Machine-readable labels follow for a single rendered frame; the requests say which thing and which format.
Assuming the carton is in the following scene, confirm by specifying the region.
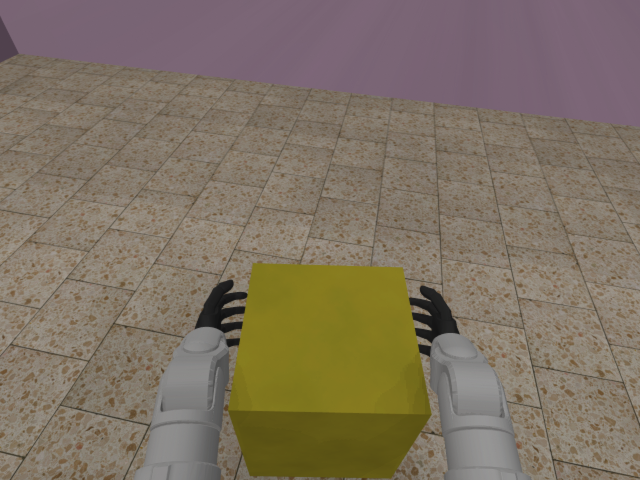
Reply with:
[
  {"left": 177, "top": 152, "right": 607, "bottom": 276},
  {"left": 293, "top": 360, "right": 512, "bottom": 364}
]
[{"left": 228, "top": 263, "right": 432, "bottom": 479}]

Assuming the right robot forearm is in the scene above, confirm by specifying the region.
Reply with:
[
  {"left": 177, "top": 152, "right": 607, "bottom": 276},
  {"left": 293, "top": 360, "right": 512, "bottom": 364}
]
[{"left": 430, "top": 333, "right": 531, "bottom": 480}]

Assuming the robot right hand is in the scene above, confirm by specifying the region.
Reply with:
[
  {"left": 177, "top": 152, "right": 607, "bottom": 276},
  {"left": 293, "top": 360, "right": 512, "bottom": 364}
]
[{"left": 409, "top": 286, "right": 460, "bottom": 357}]

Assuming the left robot forearm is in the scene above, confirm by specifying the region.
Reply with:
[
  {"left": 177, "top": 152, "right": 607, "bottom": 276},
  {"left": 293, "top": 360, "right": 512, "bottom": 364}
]
[{"left": 134, "top": 327, "right": 229, "bottom": 480}]

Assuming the robot left hand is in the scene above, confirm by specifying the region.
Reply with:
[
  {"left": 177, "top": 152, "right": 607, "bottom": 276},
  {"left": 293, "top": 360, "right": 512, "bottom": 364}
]
[{"left": 194, "top": 280, "right": 248, "bottom": 347}]

